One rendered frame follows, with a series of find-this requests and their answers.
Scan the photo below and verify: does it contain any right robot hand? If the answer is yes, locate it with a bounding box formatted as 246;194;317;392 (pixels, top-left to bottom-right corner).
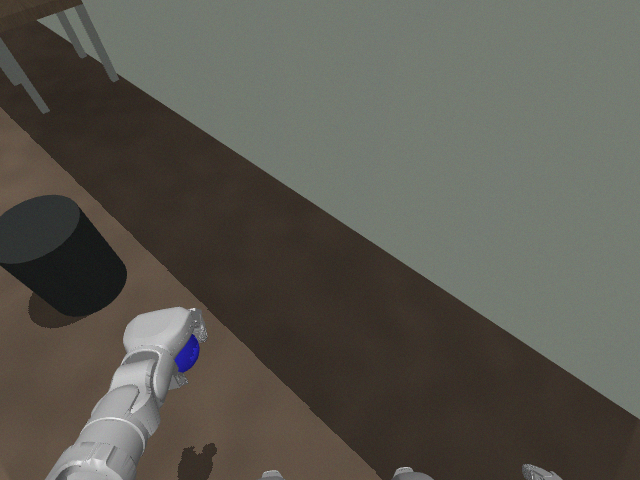
522;464;563;480

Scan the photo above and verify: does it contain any chair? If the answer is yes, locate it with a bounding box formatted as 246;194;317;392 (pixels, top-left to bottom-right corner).
0;0;119;114

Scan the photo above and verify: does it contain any left robot hand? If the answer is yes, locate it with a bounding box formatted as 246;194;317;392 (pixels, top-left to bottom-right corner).
123;306;207;390

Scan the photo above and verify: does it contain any left robot arm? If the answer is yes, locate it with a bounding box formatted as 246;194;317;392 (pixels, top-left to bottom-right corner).
45;345;175;480

